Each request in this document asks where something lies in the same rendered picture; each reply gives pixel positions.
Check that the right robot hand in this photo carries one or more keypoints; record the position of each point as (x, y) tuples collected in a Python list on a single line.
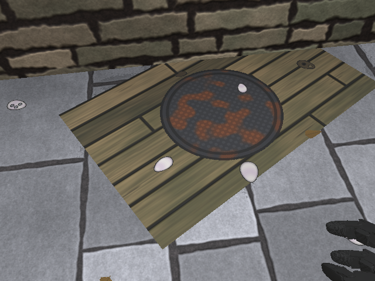
[(364, 232)]

